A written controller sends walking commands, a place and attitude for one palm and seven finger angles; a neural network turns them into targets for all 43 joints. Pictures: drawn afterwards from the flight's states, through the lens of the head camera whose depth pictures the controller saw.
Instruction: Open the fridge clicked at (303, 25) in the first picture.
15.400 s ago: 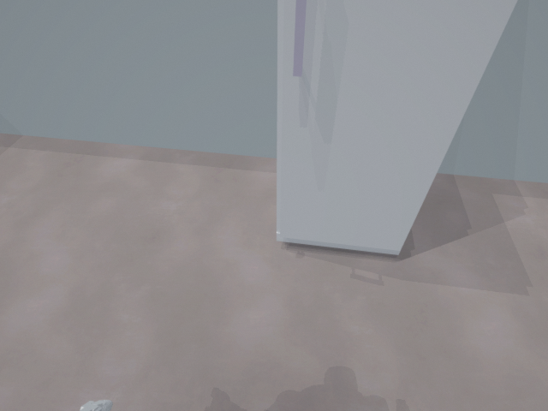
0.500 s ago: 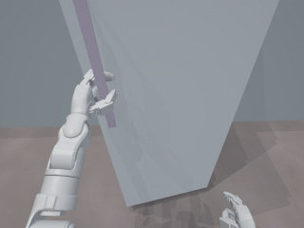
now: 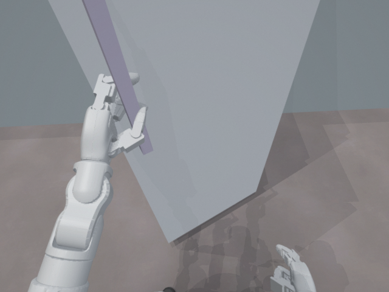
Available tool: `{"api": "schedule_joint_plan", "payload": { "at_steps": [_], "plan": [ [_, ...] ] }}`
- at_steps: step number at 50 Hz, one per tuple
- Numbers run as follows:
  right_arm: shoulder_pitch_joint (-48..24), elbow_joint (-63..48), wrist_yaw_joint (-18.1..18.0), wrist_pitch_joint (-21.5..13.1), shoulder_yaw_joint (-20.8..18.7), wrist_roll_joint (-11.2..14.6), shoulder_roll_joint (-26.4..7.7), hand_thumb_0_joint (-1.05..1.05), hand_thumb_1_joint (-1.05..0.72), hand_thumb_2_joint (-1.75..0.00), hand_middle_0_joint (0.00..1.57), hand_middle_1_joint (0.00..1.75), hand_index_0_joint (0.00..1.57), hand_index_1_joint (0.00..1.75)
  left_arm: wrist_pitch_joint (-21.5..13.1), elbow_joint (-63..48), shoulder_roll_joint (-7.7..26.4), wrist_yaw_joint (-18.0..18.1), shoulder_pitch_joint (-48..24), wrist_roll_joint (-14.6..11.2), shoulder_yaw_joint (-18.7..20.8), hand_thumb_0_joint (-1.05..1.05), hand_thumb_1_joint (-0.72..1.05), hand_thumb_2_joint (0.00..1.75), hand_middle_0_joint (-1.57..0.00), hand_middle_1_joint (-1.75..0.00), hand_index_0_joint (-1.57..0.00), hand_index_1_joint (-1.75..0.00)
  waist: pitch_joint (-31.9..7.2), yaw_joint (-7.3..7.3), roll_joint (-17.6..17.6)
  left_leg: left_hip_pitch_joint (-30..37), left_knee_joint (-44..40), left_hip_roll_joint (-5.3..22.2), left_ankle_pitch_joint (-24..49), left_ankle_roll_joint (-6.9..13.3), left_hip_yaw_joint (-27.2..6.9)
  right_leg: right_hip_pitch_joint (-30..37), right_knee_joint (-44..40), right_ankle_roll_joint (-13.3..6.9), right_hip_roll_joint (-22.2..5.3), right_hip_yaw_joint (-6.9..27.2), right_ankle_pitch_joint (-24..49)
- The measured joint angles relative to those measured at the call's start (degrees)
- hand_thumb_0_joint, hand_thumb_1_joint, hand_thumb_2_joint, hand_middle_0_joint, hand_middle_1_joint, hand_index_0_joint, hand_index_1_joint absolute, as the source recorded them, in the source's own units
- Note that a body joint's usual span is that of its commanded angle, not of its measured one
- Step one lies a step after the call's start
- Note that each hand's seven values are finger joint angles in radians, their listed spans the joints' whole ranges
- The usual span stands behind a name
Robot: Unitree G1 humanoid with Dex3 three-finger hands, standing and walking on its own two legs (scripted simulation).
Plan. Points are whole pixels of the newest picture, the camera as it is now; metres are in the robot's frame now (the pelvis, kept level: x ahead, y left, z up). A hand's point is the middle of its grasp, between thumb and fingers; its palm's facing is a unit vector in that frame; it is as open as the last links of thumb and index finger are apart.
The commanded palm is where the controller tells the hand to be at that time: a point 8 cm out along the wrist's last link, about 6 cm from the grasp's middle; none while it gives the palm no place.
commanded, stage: walk backward, drawing the door open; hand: left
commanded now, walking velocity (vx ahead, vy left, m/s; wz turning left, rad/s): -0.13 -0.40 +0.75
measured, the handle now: (116, 70) +0.40 +0.11 +0.26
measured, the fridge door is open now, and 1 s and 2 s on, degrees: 29 52 76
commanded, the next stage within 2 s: stop walking and hold the door back in 1.44 s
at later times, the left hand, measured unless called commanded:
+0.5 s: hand (178, 168) +0.27 +0.02 +0.18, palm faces +0.21 -0.95 -0.25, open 7.9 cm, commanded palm +0.22 +0.06 +0.20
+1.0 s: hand (245, 192) +0.23 -0.07 +0.18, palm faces +0.70 -0.66 -0.28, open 8.3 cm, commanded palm +0.17 -0.06 +0.19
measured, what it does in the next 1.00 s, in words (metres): steps to the right, turning left: left foot, then right foot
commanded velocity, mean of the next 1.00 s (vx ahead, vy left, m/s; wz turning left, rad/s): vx -0.16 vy -0.38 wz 0.71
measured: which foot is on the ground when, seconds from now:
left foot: down 0.00-0.04, up 0.06-0.20, down 0.22-0.46, up 0.48-0.62, down 0.64-0.88, up 0.90-1.00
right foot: down 0.00-0.20, up 0.22-0.44, down 0.46-0.64, up 0.66-0.86, down 0.88-1.00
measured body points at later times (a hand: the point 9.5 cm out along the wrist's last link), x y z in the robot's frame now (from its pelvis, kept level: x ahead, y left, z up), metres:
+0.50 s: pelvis -0.01 -0.16 -0.01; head +0.07 -0.14 +0.43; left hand +0.25 +0.07 +0.19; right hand +0.23 -0.29 -0.13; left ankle -0.03 +0.06 -0.73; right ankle +0.04 -0.30 -0.74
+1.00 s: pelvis +0.11 -0.37 -0.01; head +0.17 -0.32 +0.43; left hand +0.19 -0.04 +0.19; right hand +0.40 -0.37 -0.12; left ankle -0.02 -0.26 -0.66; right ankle +0.21 -0.43 -0.74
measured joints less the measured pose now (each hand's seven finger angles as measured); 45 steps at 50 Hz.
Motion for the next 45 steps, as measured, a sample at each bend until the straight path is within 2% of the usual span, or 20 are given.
{"api": "schedule_joint_plan", "payload": {
  "at_steps": [3,8,10,11,13,16,18,22,23,24,26,29,31,32,33,35,37,39,43,45],
  "plan": [
    [-0.1,1.1,-0.3,-1.1,-0.8,0.3,-0.1,0.01,-0.90,-0.90,0.20,0.30,0.20,0.30,1.0,-2.2,-0.2,0.2,0.5,0.5,-0.8,-0.06,0.71,0.79,-0.29,-1.28,-0.05,-1.06,0.9,-0.32,-0.1,-2.3,4.6,0.1,-5.1,1.3,-0.7,-0.4,0.5,-1.7,0.1,-1.6,0.3],
    [1.3,1.8,-1.0,-3.4,-1.7,-0.4,-1.3,0.01,-0.90,-0.90,0.20,0.30,0.20,0.30,2.5,-4.7,-1.3,-0.6,0.3,2.7,-4.2,-0.06,0.74,0.81,-0.27,-1.24,-0.03,-1.00,0.6,-1.50,-0.8,-4.5,21.8,-1.5,-15.6,1.6,3.7,-1.6,2.5,-3.0,-1.5,-6.0,-0.9],
    [2.0,1.2,-1.2,-4.7,-1.6,-0.8,-1.5,0.01,-0.90,-0.90,0.20,0.30,0.20,0.30,3.3,-6.2,-1.2,-1.1,-0.4,3.5,-5.7,-0.06,0.74,0.81,-0.27,-1.23,-0.02,-0.96,0.4,-1.56,-1.3,-1.2,17.6,-1.7,-13.7,1.9,5.6,-3.4,5.2,-3.3,-2.3,-7.7,-2.1],
    [2.2,0.6,-1.2,-5.6,-1.5,-0.9,-1.7,0.01,-0.90,-0.90,0.20,0.30,0.20,0.30,3.6,-7.2,-0.9,-1.1,-1.0,3.7,-6.0,-0.06,0.75,0.81,-0.27,-1.22,-0.01,-0.94,0.2,-1.46,-1.3,0.5,13.2,-1.8,-12.7,2.5,4.9,-5.9,8.9,-2.3,-2.5,-7.8,-3.5],
    [1.2,1.2,-0.8,-6.9,-1.9,-1.9,-0.4,0.01,-0.90,-0.90,0.20,0.30,0.19,0.30,2.1,-7.0,0.0,-1.9,-2.6,3.5,-6.0,-0.07,0.75,0.82,-0.27,-1.21,-0.01,-0.92,2.4,-1.43,-3.2,0.4,12.1,-3.1,-12.8,2.2,3.6,-11.1,22.4,1.5,-2.0,-1.6,-10.1],
    [0.3,2.3,0.6,-7.8,-1.3,-2.7,0.6,0.01,-0.90,-0.90,0.20,0.30,0.19,0.30,-0.2,-6.2,-0.1,-3.8,-3.9,3.4,-6.3,-0.06,0.74,0.83,-0.28,-1.21,-0.01,-0.94,4.7,-1.14,-2.3,0.1,7.7,-1.9,-8.1,0.1,-1.7,-15.8,36.0,4.2,0.1,4.7,-13.4],
    [-0.5,3.0,1.6,-8.4,-1.3,-2.4,0.7,0.01,-0.90,-0.90,0.20,0.30,0.20,0.30,-1.5,-6.2,-0.3,-4.9,-4.7,3.5,-6.7,-0.06,0.73,0.84,-0.29,-1.21,-0.01,-0.96,5.4,0.30,-1.0,-0.7,5.0,0.1,-5.7,-1.2,-5.0,-15.4,33.0,4.7,-0.2,7.1,-12.8],
    [-1.1,3.0,2.9,-8.7,-1.9,-0.6,1.6,0.01,-0.90,-0.90,0.20,0.30,0.20,0.30,-1.8,-7.3,0.3,-5.8,-5.0,3.0,-6.9,-0.07,0.69,0.89,-0.33,-1.22,-0.03,-0.98,4.3,3.52,-1.8,-2.6,4.4,2.4,-5.2,-4.7,-9.3,-3.1,8.2,5.3,-3.7,8.8,-6.7],
    [-1.6,3.0,3.0,-8.6,-1.9,0.0,1.8,0.01,-0.90,-0.90,0.20,0.30,0.20,0.30,-1.7,-7.7,0.6,-5.7,-4.6,2.7,-6.3,-0.08,0.68,0.91,-0.34,-1.23,-0.03,-0.98,3.6,3.95,-2.4,-3.6,5.8,2.5,-6.0,-4.8,-10.2,-0.4,3.8,5.3,-4.2,8.0,-4.8],
    [-2.9,3.3,3.0,-8.2,-2.1,0.4,1.2,0.01,-0.90,-0.90,0.20,0.30,0.20,0.30,-2.2,-7.9,0.2,-5.5,-3.9,2.7,-5.4,-0.09,0.66,0.92,-0.35,-1.23,-0.04,-0.99,4.1,3.47,-1.2,-4.7,8.3,3.4,-8.4,-3.3,-10.9,0.3,3.6,5.4,-3.1,6.2,-4.9],
    [-4.5,3.6,2.2,-7.9,-2.9,1.2,0.0,0.01,-0.90,-0.90,0.20,0.30,0.20,0.30,-2.5,-8.4,-0.4,-5.3,-2.8,2.3,-5.2,-0.08,0.65,0.94,-0.37,-1.25,-0.05,-1.02,4.5,1.34,-0.3,-8.8,19.7,2.1,-18.1,-1.1,-7.6,1.0,4.8,5.0,-3.3,2.3,-6.8],
    [-5.3,3.3,0.3,-7.9,-3.8,1.0,-1.4,0.01,-0.90,-0.90,0.20,0.30,0.20,0.30,-2.3,-10.1,-1.0,-5.8,-0.5,2.5,-6.4,-0.08,0.63,0.96,-0.37,-1.24,-0.06,-1.05,4.0,0.79,-2.5,-10.3,31.5,-1.0,-25.6,0.3,1.6,1.5,5.6,3.6,-5.5,-1.0,-8.5],
    [-5.4,2.0,-0.5,-8.4,-3.6,0.7,-2.3,0.01,-0.90,-0.90,0.20,0.30,0.20,0.30,-2.4,-12.0,-1.1,-6.0,0.8,3.1,-7.0,-0.08,0.62,0.97,-0.38,-1.25,-0.06,-1.05,3.4,0.97,-4.1,-6.4,22.8,-2.1,-19.5,0.4,6.6,-1.0,9.6,2.4,-6.8,-2.7,-9.2],
    [-5.5,0.9,-0.5,-8.8,-3.6,0.3,-3.1,0.01,-0.90,-0.90,0.20,0.30,0.20,0.30,-2.4,-13.0,-1.2,-5.9,1.3,3.3,-7.0,-0.09,0.62,0.97,-0.38,-1.25,-0.06,-1.04,2.8,1.51,-3.2,-3.2,15.0,-1.5,-8.5,1.5,6.6,-4.5,15.9,2.7,-6.0,-3.1,-8.8],
    [-5.8,0.4,-0.4,-9.4,-4.0,-0.3,-3.3,0.01,-0.90,-0.90,0.20,0.30,0.20,0.30,-2.8,-13.4,-0.9,-5.7,1.1,3.3,-6.9,-0.10,0.62,0.96,-0.39,-1.26,-0.05,-1.03,2.7,1.49,-2.4,-2.1,12.3,-0.7,-8.0,2.1,5.2,-8.1,23.9,3.6,-4.7,-2.2,-11.8],
    [-7.2,0.9,0.7,-9.2,-4.4,-0.6,-1.9,0.01,-0.90,-0.90,0.20,0.30,0.19,0.30,-4.7,-12.7,0.7,-6.4,-0.3,3.1,-6.0,-0.12,0.62,0.97,-0.41,-1.27,-0.04,-1.02,5.6,1.89,-4.7,-1.2,12.7,-1.0,-11.4,1.3,2.9,-12.3,35.5,4.4,-2.9,2.8,-15.3],
    [-7.4,0.7,1.9,-8.6,-3.8,-0.8,-1.1,0.01,-0.90,-0.90,0.20,0.30,0.19,0.30,-5.3,-13.0,1.5,-7.0,-0.2,2.7,-5.2,-0.12,0.61,0.98,-0.41,-1.27,-0.04,-1.03,7.1,2.61,-5.1,-0.5,10.0,0.3,-10.7,-0.5,-0.1,-15.2,38.7,5.2,-1.5,5.2,-16.2],
    [-7.1,0.6,2.4,-9.0,-3.6,-1.1,-1.0,0.01,-0.90,-0.90,0.20,0.30,0.19,0.30,-5.8,-13.2,1.5,-7.4,-0.1,2.4,-4.5,-0.12,0.60,1.01,-0.41,-1.27,-0.05,-1.04,8.0,3.18,-3.4,-0.7,7.4,2.4,-8.5,-2.1,-4.3,-15.6,34.5,5.7,-1.5,6.3,-14.2],
    [-5.2,0.4,2.8,-9.3,-3.7,0.3,-0.6,0.01,-0.90,-0.90,0.20,0.30,0.20,0.30,-5.3,-13.8,1.9,-7.2,1.4,1.4,-2.4,-0.14,0.57,1.07,-0.42,-1.29,-0.05,-1.02,7.0,5.60,-1.0,-1.9,6.7,5.3,-7.9,-4.5,-10.5,-6.1,11.5,6.2,-3.7,8.0,-5.3],
    [-5.4,0.8,2.8,-8.4,-3.1,1.0,-0.3,0.01,-0.90,-0.90,0.20,0.30,0.20,0.30,-5.2,-14.3,2.4,-6.5,3.1,1.3,0.1,-0.17,0.55,1.11,-0.43,-1.32,-0.04,-1.00,6.2,6.16,-0.8,-4.1,12.5,5.6,-13.3,-2.4,-11.8,-3.1,6.8,7.1,-3.6,6.5,-5.1]
  ]
}}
